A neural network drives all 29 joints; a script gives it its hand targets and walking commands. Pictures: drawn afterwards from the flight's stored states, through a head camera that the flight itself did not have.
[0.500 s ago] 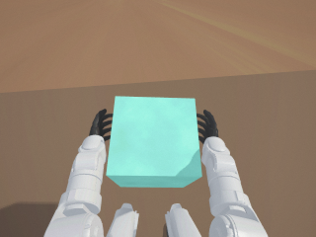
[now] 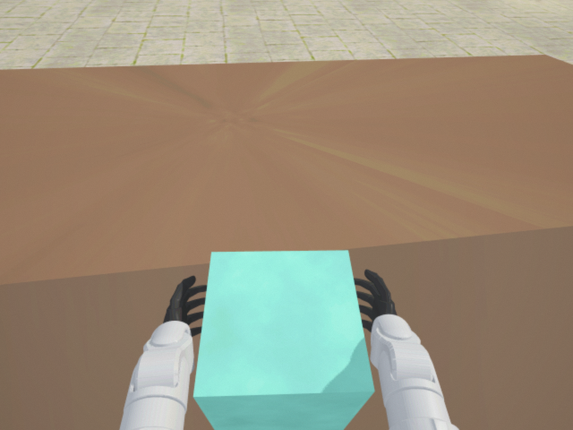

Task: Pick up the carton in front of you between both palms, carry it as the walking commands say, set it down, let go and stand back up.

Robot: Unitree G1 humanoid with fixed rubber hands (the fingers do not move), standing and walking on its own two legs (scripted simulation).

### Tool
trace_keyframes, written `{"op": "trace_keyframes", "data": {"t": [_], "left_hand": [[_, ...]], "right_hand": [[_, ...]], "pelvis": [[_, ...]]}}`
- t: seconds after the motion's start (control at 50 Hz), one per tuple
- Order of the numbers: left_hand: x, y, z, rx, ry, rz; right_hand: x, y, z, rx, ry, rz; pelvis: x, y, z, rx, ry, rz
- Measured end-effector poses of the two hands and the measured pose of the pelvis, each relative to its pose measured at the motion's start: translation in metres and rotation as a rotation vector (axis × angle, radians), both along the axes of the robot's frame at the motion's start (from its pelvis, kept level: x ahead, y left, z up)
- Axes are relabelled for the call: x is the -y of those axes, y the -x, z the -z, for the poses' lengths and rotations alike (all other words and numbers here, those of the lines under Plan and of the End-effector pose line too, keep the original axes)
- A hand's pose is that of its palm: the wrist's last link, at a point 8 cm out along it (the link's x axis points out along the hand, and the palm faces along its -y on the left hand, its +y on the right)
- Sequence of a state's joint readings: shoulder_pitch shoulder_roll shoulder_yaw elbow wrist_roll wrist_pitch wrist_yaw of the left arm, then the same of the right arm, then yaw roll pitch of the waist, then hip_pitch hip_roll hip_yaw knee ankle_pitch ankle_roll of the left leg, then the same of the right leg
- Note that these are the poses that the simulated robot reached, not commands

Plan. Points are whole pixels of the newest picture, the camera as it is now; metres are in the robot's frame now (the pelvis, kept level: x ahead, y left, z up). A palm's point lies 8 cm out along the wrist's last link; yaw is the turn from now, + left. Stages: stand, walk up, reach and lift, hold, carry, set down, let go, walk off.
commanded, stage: reach and lift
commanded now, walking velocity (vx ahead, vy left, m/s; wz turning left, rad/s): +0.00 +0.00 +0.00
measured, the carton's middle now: (280, 346) +0.30 +0.00 -0.07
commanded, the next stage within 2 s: hold in 1.10 s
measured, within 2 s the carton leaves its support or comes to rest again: neither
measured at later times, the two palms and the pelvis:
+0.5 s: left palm (170, 324) +0.28 +0.15 +0.03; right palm (389, 317) +0.28 -0.15 +0.04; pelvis -0.02 +0.00 +0.01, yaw +0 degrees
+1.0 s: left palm (171, 317) +0.29 +0.15 +0.04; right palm (391, 309) +0.29 -0.15 +0.05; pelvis +0.00 +0.00 +0.01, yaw +0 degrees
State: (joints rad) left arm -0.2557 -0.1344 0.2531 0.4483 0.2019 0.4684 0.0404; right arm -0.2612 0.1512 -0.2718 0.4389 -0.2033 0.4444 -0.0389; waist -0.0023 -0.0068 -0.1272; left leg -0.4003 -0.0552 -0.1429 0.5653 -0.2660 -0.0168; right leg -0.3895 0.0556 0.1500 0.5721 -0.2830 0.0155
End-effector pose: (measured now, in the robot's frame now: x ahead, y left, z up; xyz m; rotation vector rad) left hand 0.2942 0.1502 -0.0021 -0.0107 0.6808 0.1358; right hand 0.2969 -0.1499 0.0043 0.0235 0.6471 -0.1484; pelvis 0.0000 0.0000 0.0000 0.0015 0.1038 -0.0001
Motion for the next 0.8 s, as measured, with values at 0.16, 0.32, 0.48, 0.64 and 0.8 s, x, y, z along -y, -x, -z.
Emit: {"op": "trace_keyframes", "data": {"t": [0.16, 0.32, 0.48, 0.64, 0.8], "left_hand": [[0.002, 0.011, -0.03, -0.003, -0.024, 0.014], [0.0, 0.017, -0.03, -0.027, -0.02, 0.012], [-0.001, 0.013, -0.035, -0.012, -0.017, 0.012], [-0.001, 0.01, -0.039, -0.011, -0.022, 0.015], [0.0, 0.007, -0.042, -0.013, -0.034, 0.026]], "right_hand": [[0.002, 0.01, -0.03, -0.003, 0.021, -0.023], [0.001, 0.015, -0.03, -0.028, 0.02, -0.023], [-0.001, 0.013, -0.035, -0.013, 0.019, -0.018], [0.0, 0.01, -0.038, -0.012, 0.023, -0.022], [0.001, 0.007, -0.042, -0.014, 0.036, -0.03]], "pelvis": [[0.001, 0.002, -0.009, 0.123, 0.0, 0.001], [0.0, 0.015, -0.008, 0.164, 0.0, 0.0], [-0.001, 0.018, -0.008, 0.169, 0.001, 0.0], [-0.002, 0.012, -0.011, 0.172, 0.001, 0.003], [-0.002, 0.004, -0.013, 0.175, 0.0, 0.004]]}}
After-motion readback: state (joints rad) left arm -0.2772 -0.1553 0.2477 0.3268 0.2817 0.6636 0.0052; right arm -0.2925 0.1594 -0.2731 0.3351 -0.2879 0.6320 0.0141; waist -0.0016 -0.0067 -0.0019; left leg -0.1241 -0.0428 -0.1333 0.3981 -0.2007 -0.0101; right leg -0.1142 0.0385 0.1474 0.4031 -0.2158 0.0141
